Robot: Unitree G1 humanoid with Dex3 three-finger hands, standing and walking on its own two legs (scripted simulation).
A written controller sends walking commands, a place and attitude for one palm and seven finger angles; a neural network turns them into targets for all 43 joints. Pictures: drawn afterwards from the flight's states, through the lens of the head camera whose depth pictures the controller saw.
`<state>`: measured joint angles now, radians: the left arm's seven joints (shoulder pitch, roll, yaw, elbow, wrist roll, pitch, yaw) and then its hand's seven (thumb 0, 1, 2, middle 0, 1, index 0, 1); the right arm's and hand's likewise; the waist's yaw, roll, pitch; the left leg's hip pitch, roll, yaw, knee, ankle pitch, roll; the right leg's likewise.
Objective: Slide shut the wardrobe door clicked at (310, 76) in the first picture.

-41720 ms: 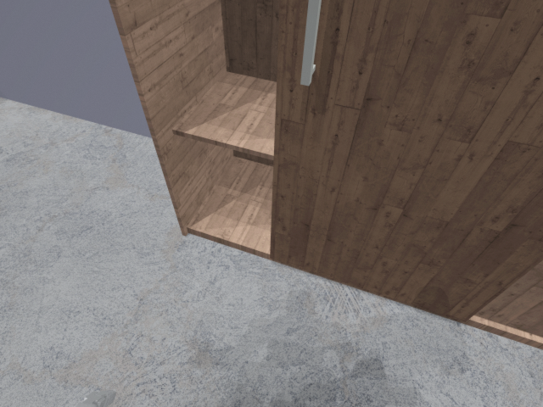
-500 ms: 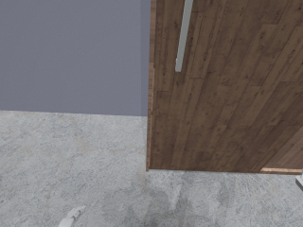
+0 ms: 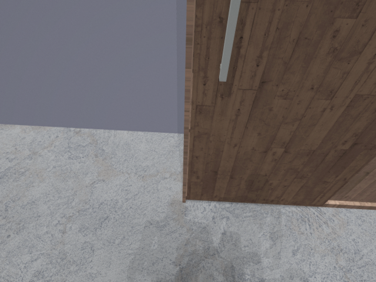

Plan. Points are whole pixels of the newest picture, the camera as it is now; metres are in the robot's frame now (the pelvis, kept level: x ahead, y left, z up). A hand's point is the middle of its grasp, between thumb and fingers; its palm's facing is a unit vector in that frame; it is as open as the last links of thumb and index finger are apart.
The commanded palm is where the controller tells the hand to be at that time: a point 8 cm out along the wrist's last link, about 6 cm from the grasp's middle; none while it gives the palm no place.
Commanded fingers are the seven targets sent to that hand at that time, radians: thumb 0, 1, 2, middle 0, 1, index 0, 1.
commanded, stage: let the arm hang, fingers relaxed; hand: right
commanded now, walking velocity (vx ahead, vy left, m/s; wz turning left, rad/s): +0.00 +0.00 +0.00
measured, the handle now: (230, 23) +0.63 -0.04 +0.25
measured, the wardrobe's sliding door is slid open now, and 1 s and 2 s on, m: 0.00 0.00 0.00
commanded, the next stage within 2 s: look to check the result in 0.56 s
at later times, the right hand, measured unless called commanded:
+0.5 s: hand out of the picture +0.00 -0.19 -0.18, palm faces +0.01 +0.99 -0.16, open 7.3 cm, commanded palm none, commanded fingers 0.00 -0.90 -0.90 0.20 0.30 0.20 0.30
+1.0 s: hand out of the picture +0.03 -0.20 -0.18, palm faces +0.00 +0.98 -0.18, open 7.4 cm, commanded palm none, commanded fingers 0.00 -0.90 -0.90 0.20 0.30 0.20 0.30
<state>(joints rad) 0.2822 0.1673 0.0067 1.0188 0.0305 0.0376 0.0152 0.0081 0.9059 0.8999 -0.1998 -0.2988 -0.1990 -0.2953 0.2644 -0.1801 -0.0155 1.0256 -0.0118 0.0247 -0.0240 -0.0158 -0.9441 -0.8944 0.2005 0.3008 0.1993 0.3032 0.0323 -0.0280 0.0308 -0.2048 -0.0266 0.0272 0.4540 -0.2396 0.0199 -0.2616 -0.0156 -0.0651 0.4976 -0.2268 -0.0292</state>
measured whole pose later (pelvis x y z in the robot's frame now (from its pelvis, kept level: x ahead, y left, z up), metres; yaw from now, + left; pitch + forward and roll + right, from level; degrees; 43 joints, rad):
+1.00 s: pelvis +0.02 -0.04 +0.01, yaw +1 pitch -1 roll +0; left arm 0.24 0.15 0.00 1.14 0.02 0.00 0.03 0.01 0.91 0.90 -0.20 -0.30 -0.20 -0.30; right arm 0.24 -0.15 -0.01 1.16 -0.01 0.00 -0.04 0.00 -0.91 -0.90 0.20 0.30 0.20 0.30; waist 0.01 0.01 0.05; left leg -0.15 0.03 -0.01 0.38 -0.23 -0.04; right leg -0.18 0.05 -0.11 0.38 -0.20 -0.08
